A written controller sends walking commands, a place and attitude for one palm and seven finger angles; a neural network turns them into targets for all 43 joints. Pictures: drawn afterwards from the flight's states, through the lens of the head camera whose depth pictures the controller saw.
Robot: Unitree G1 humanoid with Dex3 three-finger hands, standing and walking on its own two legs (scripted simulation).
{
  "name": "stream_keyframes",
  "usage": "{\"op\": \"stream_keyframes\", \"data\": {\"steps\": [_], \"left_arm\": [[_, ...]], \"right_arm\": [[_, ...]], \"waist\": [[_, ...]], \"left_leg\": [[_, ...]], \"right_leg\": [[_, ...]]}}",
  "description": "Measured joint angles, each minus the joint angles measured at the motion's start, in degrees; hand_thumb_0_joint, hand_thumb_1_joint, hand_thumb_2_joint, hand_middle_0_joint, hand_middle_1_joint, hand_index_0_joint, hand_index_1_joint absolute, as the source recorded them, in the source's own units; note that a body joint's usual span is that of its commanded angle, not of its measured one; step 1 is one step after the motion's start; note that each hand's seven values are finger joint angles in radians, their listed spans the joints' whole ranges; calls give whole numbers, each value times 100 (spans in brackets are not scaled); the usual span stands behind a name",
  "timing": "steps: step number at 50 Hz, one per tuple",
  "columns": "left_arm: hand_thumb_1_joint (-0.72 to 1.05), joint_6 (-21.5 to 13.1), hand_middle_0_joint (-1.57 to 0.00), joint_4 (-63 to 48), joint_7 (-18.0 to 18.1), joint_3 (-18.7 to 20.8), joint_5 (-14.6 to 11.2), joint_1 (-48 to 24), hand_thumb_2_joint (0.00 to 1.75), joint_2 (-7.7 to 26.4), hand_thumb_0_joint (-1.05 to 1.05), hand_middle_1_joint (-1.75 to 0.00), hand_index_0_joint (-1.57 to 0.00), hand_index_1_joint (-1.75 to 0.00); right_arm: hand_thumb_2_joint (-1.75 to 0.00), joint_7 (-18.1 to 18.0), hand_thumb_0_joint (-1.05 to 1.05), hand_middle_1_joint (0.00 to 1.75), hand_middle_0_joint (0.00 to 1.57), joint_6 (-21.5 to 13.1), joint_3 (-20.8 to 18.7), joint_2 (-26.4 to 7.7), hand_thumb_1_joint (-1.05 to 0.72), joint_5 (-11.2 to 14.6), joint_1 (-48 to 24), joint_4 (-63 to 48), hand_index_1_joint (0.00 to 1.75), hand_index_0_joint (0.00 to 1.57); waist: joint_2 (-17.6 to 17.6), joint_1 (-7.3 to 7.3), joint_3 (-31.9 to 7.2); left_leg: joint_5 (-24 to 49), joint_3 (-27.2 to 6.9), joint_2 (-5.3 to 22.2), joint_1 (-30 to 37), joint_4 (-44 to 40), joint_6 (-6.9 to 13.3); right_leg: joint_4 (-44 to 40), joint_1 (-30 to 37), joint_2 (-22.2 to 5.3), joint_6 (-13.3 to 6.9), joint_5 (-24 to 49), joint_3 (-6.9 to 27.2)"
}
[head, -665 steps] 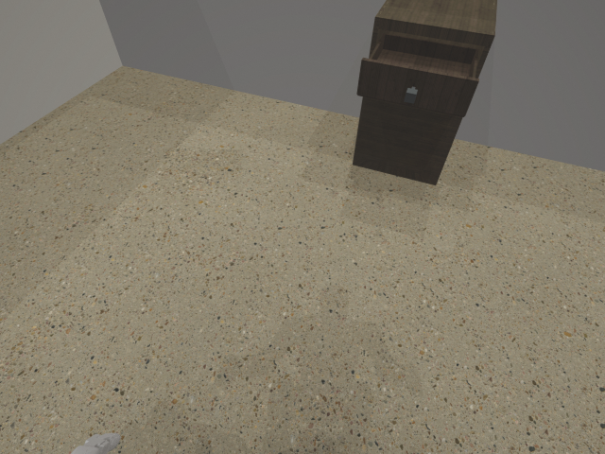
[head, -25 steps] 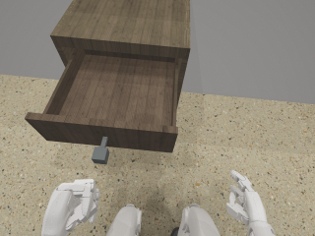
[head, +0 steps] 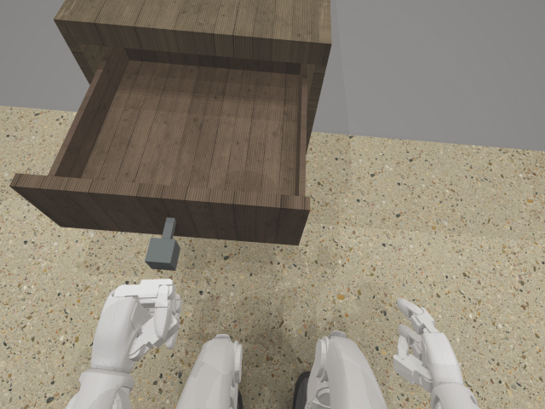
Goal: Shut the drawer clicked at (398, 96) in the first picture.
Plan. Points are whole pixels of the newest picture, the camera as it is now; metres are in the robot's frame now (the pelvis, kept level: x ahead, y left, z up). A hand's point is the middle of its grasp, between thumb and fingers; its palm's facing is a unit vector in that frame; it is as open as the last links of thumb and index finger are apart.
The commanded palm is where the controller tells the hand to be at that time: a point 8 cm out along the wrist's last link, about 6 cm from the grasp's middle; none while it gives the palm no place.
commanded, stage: bring the fist close to the handle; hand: left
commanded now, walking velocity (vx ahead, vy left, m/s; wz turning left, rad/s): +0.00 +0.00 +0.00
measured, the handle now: (166, 242) +0.34 +0.17 +0.00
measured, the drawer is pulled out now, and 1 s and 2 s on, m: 0.28 0.27 0.14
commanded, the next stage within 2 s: push the drawer shut in 0.54 s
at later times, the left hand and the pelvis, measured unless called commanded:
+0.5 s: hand (183, 311) +0.25 +0.13 +0.01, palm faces -0.05 -1.00 -0.03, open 3.3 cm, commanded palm +0.23 +0.19 +0.01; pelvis +0.00 +0.00 -0.01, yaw +0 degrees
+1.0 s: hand (187, 290) +0.27 +0.13 +0.00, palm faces -0.07 -1.00 -0.04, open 3.3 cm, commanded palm +0.27 +0.19 +0.01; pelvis +0.00 +0.00 -0.01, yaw +0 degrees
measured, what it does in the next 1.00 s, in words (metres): stands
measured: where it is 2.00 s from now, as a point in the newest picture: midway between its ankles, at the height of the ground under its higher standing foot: outside the picture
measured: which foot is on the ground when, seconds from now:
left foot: down 0.00-1.00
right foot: down 0.00-1.00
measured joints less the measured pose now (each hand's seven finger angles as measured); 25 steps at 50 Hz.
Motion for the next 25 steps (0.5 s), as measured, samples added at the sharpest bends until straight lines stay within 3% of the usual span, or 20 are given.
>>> {"op": "stream_keyframes", "data": {"steps": [11,25], "left_arm": [[90,86,-140,302,69,30,11,-602,90,14,2,-160,-140,-160],[90,77,-140,154,132,-66,44,-390,90,-12,2,-160,-140,-160]], "right_arm": [[-90,72,1,30,21,111,56,-9,-90,-19,-113,44,30,20],[-90,60,1,30,21,223,45,-19,-90,-3,-92,17,30,20]], "waist": [[18,8,0],[38,27,-2]], "left_leg": [[-60,-12,-17,-392,264,3],[-42,-9,-31,-339,172,-1]], "right_leg": [[262,-389,-34,-14,-60,-5],[190,-341,-34,-8,-58,5]]}}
